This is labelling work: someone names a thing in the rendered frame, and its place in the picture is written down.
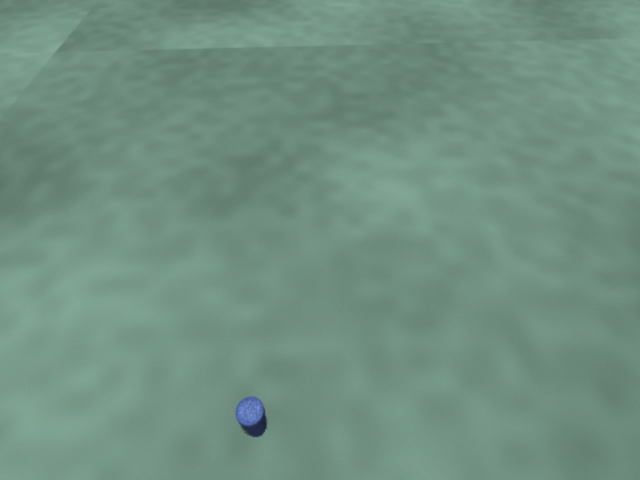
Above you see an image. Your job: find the cup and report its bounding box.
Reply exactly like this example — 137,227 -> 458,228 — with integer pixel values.
236,397 -> 266,437

